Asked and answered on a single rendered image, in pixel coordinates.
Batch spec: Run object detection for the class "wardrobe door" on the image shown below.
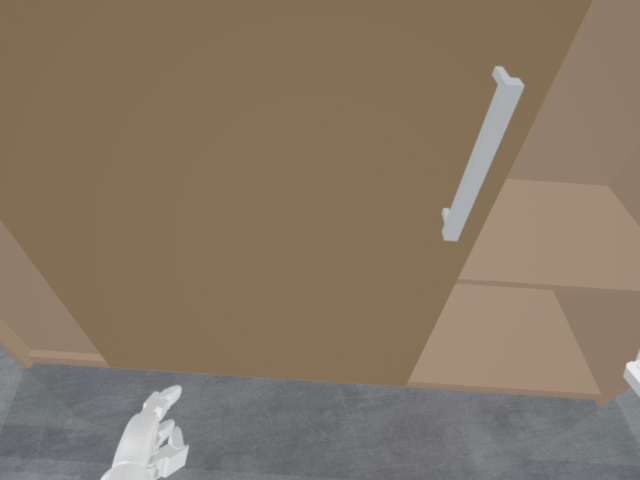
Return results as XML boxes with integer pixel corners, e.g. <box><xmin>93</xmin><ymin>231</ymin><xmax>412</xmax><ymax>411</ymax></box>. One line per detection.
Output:
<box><xmin>0</xmin><ymin>220</ymin><xmax>100</xmax><ymax>354</ymax></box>
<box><xmin>0</xmin><ymin>0</ymin><xmax>593</xmax><ymax>387</ymax></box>

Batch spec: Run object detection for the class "left robot hand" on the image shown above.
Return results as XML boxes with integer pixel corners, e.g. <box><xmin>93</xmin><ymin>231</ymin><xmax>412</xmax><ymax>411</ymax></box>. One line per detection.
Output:
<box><xmin>112</xmin><ymin>385</ymin><xmax>189</xmax><ymax>480</ymax></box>

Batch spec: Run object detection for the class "handle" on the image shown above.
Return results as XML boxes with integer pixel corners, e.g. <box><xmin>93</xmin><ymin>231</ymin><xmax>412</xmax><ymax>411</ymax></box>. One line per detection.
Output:
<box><xmin>442</xmin><ymin>66</ymin><xmax>525</xmax><ymax>241</ymax></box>

